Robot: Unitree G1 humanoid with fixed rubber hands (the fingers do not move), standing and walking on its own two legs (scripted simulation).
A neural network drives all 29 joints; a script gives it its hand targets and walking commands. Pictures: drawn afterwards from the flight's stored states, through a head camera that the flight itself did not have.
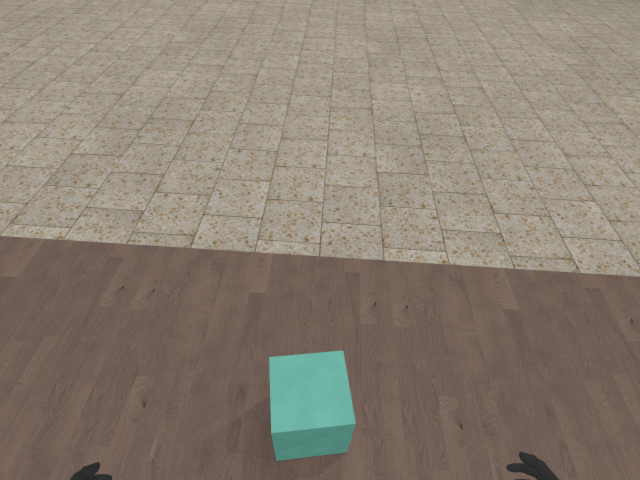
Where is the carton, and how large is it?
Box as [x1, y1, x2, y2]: [269, 350, 355, 460]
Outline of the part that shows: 342,350 269,357 271,434 276,460 346,452 355,422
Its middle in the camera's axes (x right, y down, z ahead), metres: -0.03 +0.47 +1.10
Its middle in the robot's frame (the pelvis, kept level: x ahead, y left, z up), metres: +0.46 +0.00 -0.65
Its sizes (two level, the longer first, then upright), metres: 0.210 0.200 0.250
